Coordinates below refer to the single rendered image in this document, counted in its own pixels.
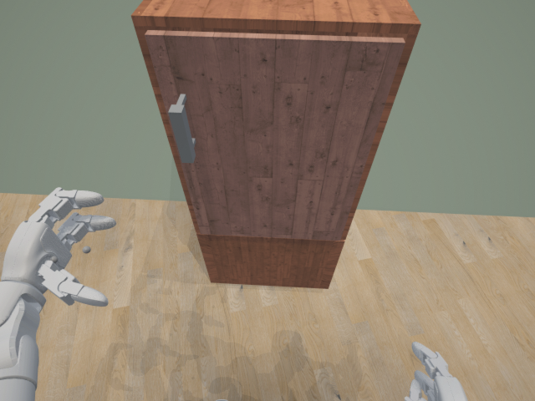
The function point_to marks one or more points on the handle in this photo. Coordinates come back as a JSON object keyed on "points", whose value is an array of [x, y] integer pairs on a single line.
{"points": [[181, 129]]}

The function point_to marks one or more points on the left robot forearm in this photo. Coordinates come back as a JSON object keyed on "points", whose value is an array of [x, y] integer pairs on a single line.
{"points": [[20, 305]]}

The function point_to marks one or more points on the robot right hand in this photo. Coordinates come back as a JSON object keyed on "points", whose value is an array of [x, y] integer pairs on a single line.
{"points": [[443, 388]]}

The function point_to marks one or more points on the cupboard door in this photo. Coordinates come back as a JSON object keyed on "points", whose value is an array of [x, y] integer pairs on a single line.
{"points": [[284, 124]]}

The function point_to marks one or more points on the robot left hand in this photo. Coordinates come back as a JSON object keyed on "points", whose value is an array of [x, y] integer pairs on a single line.
{"points": [[34, 242]]}

